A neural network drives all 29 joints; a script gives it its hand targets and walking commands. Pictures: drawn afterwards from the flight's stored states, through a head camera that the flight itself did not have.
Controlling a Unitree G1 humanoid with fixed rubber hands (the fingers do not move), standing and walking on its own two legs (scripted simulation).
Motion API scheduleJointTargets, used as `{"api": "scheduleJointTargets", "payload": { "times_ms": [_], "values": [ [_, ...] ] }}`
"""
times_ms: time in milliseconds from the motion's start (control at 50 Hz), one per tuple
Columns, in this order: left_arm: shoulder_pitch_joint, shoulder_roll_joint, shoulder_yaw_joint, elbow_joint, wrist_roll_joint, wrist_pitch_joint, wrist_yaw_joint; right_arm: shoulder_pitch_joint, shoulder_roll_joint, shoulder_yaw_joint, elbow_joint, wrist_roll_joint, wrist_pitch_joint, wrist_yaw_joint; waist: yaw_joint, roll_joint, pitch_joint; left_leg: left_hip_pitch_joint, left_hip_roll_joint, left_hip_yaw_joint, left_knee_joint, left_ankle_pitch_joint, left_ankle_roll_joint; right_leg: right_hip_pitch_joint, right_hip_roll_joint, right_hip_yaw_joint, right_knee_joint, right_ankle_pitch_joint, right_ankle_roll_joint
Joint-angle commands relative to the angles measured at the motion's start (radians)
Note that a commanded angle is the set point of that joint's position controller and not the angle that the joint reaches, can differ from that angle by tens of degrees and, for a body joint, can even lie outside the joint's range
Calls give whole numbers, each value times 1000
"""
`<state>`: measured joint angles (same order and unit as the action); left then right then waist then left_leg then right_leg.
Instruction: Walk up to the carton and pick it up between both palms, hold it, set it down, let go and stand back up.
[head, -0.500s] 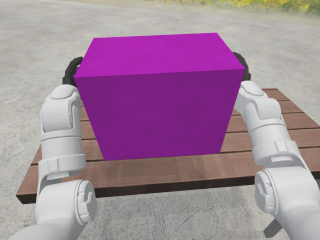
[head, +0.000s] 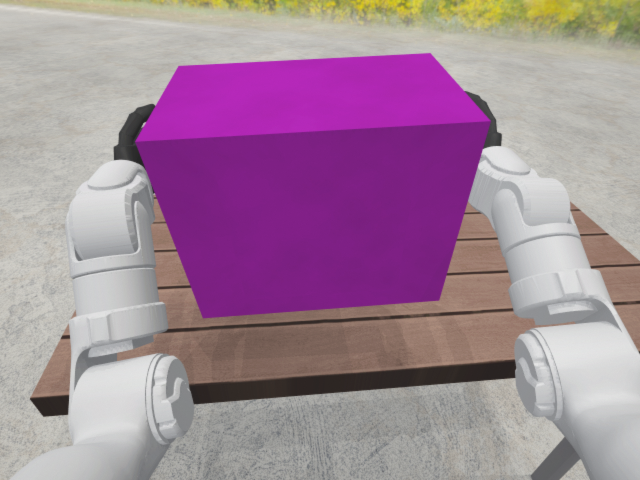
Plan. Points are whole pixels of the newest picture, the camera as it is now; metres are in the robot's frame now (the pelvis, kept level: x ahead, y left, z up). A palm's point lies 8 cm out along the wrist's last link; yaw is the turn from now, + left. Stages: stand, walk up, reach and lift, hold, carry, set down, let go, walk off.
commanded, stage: reach and lift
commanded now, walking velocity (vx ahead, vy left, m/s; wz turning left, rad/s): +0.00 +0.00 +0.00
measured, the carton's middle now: (314, 188) +0.37 +0.00 +0.24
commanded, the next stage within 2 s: hold in 0.20 s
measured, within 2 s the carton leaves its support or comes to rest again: neither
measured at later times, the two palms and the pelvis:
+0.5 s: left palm (123, 151) +0.35 +0.21 +0.29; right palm (484, 135) +0.36 -0.18 +0.31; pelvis -0.01 +0.00 +0.00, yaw +0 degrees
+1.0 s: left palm (122, 146) +0.36 +0.21 +0.30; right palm (478, 133) +0.37 -0.18 +0.31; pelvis +0.00 +0.00 +0.00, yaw +0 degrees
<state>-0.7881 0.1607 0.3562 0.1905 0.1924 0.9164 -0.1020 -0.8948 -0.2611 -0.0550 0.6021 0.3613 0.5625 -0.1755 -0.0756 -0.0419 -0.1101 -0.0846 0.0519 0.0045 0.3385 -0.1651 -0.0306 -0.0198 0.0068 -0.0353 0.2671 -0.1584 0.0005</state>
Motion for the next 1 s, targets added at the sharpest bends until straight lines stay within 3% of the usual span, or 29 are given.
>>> {"api": "scheduleJointTargets", "payload": {
  "times_ms": [0, 20, 40, 80, 120, 140, 160, 200, 240, 280, 340, 360, 380, 400, 420, 440, 500, 540, 620, 640, 660, 680, 760, 780, 800, 840, 900, 960, 980],
  "values": [
    [-724, -419, -367, -100, -169, -84, -140, -760, 516, 256, -279, 119, 18, 171, -21, 58, -265, 50, -93, 28, -36, 164, 4, 61, 63, 17, -15, 178, 27],
    [-753, -426, -365, -126, -173, -90, -139, -797, 554, 286, -296, 135, 15, 173, 8, 53, -309, 42, -96, 27, -43, 165, 16, 62, 60, 26, -11, 178, 34],
    [-757, -415, -383, -162, -191, -97, -133, -821, 554, 293, -343, 148, 4, 176, 10, 47, -368, 58, -95, 25, -29, 201, 10, 76, 60, 16, -3, 209, 33],
    [-773, -445, -370, -99, -174, -91, -135, -805, 523, 261, -241, 142, 18, 175, -2, 102, -326, 53, -88, 24, -32, 179, 2, 48, 65, 25, -8, 163, 23],
    [-745, -445, -399, -110, -203, -91, -132, -829, 518, 260, -308, 144, 12, 172, -22, 65, -383, 62, -91, 17, -12, 220, -4, 57, 74, 20, -2, 209, 24],
    [-769, -435, -402, -180, -215, -95, -125, -826, 533, 279, -333, 171, 13, 172, -13, 82, -451, 79, -92, 10, -2, 276, -7, 92, 66, 23, 11, 272, 30],
    [-735, -429, -393, -135, -199, -86, -125, -806, 503, 273, -306, 168, 25, 163, -18, 94, -402, 83, -95, 17, 5, 299, -12, 99, 70, 21, 8, 299, 29],
    [-728, -422, -353, -80, -170, -67, -140, -781, 470, 249, -209, 158, 53, 166, -17, 93, -301, 61, -87, 13, -24, 238, -6, 58, 71, 36, -19, 225, 26],
    [-758, -395, -315, -33, -171, -73, -155, -803, 503, 249, -203, 136, 58, 175, 0, 40, -284, -4, -83, 15, -51, 130, 10, 50, 66, 34, -15, 125, 27],
    [-796, -427, -361, -92, -189, -87, -144, -848, 539, 279, -255, 163, 38, 179, 15, 79, -363, 8, -88, 13, -36, 168, 11, 61, 63, 40, -7, 166, 25],
    [-830, -450, -389, -102, -206, -80, -132, -865, 494, 255, -228, 177, 46, 183, 0, 109, -366, 54, -84, 2, -12, 243, -14, 53, 78, 32, -11, 200, 18],
    [-820, -430, -343, -19, -193, -68, -135, -849, 469, 219, -137, 151, 66, 186, -4, 78, -273, 9, -81, 2, -38, 147, -6, 8, 74, 35, -26, 116, 14],
    [-825, -433, -347, -29, -191, -69, -140, -851, 483, 216, -148, 146, 65, 189, -9, 80, -297, 3, -79, 0, -48, 120, -1, 27, 73, 29, -20, 96, 17],
    [-806, -425, -317, 38, -175, -63, -149, -877, 493, 219, -155, 141, 63, 190, 20, 73, -296, -30, -79, 8, -50, 86, 13, 25, 67, 43, -30, 75, 15],
    [-834, -429, -342, 14, -191, -70, -146, -900, 502, 213, -166, 146, 55, 192, 13, 85, -316, -46, -78, 6, -52, 62, 14, 20, 64, 37, -22, 52, 15],
    [-831, -427, -334, 12, -197, -76, -143, -910, 515, 221, -185, 149, 49, 196, 30, 74, -341, -32, -77, 8, -46, 97, 12, 35, 70, 42, -17, 85, 15],
    [-854, -425, -316, 74, -198, -74, -141, -933, 477, 198, -117, 145, 59, 197, 11, 74, -316, -28, -80, 5, -43, 85, 11, 13, 62, 46, -36, 85, 11],
    [-884, -437, -338, 36, -217, -86, -141, -921, 490, 181, -104, 147, 62, 196, 1, 95, -342, -10, -75, 1, -39, 90, 1, 7, 67, 45, -21, 76, 9],
    [-860, -416, -305, 77, -205, -81, -146, -930, 475, 202, -96, 167, 68, 192, 15, 88, -339, -8, -77, 3, -28, 165, 2, 33, 75, 40, -18, 144, 9],
    [-871, -426, -328, 50, -219, -83, -147, -958, 488, 195, -147, 177, 53, 187, 0, 90, -386, 7, -77, -1, -16, 178, -2, 35, 74, 37, -21, 152, 11],
    [-866, -438, -338, 68, -223, -80, -150, -934, 452, 177, -102, 174, 66, 186, -15, 117, -345, 8, -74, -7, -14, 198, -10, 17, 70, 49, -24, 169, 6],
    [-861, -413, -322, 43, -215, -85, -144, -923, 486, 203, -132, 184, 62, 186, 2, 99, -387, 24, -78, -3, -15, 216, -6, 39, 68, 36, -23, 190, 14],
    [-836, -443, -332, 29, -223, -76, -150, -910, 450, 196, -162, 182, 76, 171, -19, 93, -370, 29, -85, -5, -7, 232, -14, 53, 74, 41, -21, 209, 16],
    [-849, -431, -329, 25, -220, -81, -153, -927, 478, 213, -176, 195, 71, 174, 1, 113, -396, 24, -83, -9, -7, 234, -12, 50, 72, 50, -22, 197, 14],
    [-844, -424, -329, 47, -210, -73, -152, -910, 450, 199, -135, 184, 74, 179, -9, 110, -358, 16, -80, -9, -13, 206, -11, 30, 72, 49, -28, 173, 10],
    [-868, -448, -363, -53, -229, -87, -138, -922, 494, 225, -212, 207, 63, 185, 10, 119, -432, 48, -76, -9, 4, 288, -23, 44, 81, 48, -11, 238, 6],
    [-853, -419, -322, 38, -222, -75, -137, -918, 479, 218, -161, 186, 78, 184, 9, 83, -355, 3, -78, -16, -18, 209, -5, 34, 67, 53, -29, 170, 12],
    [-857, -442, -356, -49, -226, -83, -131, -928, 495, 236, -228, 208, 72, 182, 27, 108, -424, 40, -80, -15, -6, 262, -11, 63, 72, 53, -14, 234, 19],
    [-886, -437, -368, -89, -253, -89, -131, -946, 507, 237, -265, 218, 62, 175, 12, 98, -484, 54, -84, -18, 7, 303, -11, 64, 72, 53, -9, 279, 25]
  ]
}}
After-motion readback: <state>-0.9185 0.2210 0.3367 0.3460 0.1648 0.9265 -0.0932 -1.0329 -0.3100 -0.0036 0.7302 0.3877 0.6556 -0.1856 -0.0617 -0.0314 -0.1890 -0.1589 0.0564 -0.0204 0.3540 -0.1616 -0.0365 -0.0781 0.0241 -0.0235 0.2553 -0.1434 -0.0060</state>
